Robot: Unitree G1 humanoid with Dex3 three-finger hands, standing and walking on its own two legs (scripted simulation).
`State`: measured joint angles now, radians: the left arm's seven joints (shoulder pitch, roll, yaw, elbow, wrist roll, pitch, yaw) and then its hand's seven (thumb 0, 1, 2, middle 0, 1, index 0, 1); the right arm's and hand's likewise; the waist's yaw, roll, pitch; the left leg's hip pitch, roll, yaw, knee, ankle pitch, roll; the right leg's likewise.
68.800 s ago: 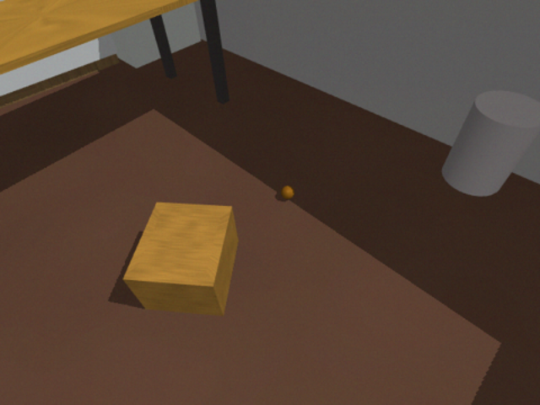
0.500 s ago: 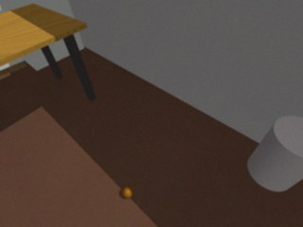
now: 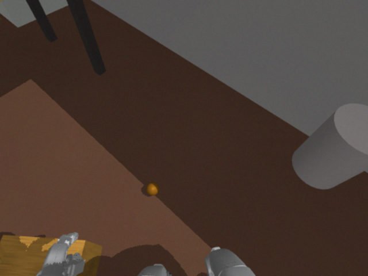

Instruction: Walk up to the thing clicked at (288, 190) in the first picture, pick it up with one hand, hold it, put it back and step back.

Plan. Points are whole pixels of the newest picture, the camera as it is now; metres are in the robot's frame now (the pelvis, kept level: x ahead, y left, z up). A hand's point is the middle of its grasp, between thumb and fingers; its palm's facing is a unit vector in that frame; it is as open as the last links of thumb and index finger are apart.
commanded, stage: step back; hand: left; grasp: from above
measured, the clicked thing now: (152, 188) +0.53 +0.15 -0.73
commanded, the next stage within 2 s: none
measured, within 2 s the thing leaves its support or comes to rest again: neither
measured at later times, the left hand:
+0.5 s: hand out of the picture +0.03 +0.25 -0.13, palm faces -0.07 -0.90 -0.42, open 7.3 cm
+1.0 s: hand out of the picture -0.14 +0.29 -0.16, palm faces -0.06 -0.92 -0.38, open 7.3 cm
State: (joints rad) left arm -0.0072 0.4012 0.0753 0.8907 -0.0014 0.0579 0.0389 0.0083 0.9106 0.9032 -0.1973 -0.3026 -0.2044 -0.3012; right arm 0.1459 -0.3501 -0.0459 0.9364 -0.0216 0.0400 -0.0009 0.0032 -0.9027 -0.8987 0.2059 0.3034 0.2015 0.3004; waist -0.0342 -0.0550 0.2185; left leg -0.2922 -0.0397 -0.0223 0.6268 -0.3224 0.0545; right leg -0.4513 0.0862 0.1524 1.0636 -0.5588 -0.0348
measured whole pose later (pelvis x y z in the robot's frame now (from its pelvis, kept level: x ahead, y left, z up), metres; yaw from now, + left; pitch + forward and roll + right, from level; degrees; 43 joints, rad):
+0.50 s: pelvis -0.09 -0.01 +0.01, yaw -4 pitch -1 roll +2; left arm 0.15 0.35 0.08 0.84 0.03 0.03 0.01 0.01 0.91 0.90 -0.20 -0.30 -0.21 -0.30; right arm 0.13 -0.40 -0.04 0.88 0.01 0.05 -0.02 0.00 -0.90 -0.90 0.21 0.30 0.20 0.30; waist 0.01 0.01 0.17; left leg -0.44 -0.14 -0.16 1.15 -0.50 -0.01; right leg -0.30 0.01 0.04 0.58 -0.25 -0.04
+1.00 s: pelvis -0.24 +0.01 +0.00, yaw -5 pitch -1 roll -1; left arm 0.21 0.42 0.10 0.83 0.02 0.06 0.01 0.01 0.91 0.90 -0.20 -0.30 -0.21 -0.30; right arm 0.12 -0.36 -0.03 0.83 -0.03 0.02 -0.01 0.01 -0.90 -0.90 0.21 0.30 0.21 0.30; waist 0.02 -0.05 0.17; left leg -0.36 0.04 -0.01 0.58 -0.20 0.02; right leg -0.37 0.08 0.14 1.08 -0.50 0.03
